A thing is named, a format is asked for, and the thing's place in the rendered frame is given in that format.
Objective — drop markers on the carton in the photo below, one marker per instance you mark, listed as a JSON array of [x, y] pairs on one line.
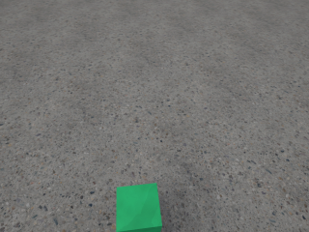
[[138, 209]]

